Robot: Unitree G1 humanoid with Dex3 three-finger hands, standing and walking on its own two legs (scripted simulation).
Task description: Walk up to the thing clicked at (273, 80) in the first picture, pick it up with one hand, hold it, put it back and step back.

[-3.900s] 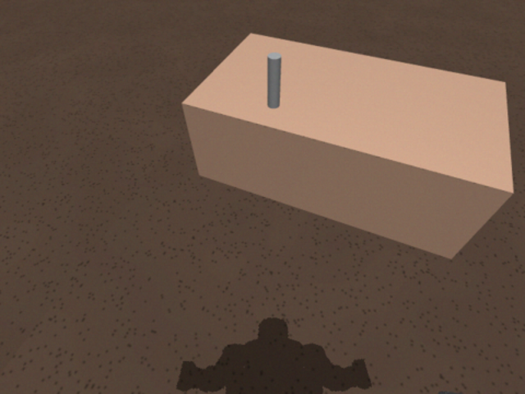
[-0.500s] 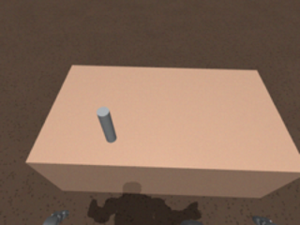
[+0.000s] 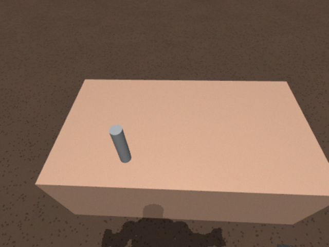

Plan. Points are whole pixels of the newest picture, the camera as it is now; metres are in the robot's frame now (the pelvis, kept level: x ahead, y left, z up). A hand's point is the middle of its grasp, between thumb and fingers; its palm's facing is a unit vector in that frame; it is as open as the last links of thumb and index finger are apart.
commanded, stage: walk up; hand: left
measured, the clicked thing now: (121, 145) +0.50 +0.22 -0.22
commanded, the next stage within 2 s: stand in 0.44 s
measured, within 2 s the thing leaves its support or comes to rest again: neither
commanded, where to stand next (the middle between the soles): +0.04 +0.00 m, yaw +1 degrees
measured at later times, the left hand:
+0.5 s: hand out of the picture +0.10 +0.24 -0.15, palm faces +0.00 -0.95 -0.32, open 7.3 cm
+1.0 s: hand out of the picture +0.08 +0.25 -0.15, palm faces +0.00 -0.94 -0.35, open 7.3 cm
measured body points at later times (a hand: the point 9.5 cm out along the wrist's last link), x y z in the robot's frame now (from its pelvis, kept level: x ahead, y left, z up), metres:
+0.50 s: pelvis +0.01 +0.00 +0.00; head +0.01 +0.00 +0.45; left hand +0.10 +0.29 -0.13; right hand +0.08 -0.31 -0.13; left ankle -0.03 +0.13 -0.75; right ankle +0.04 -0.12 -0.75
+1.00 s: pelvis +0.01 -0.01 +0.00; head +0.01 -0.01 +0.45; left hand +0.08 +0.30 -0.13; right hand +0.08 -0.30 -0.14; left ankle -0.03 +0.13 -0.75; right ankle +0.04 -0.12 -0.75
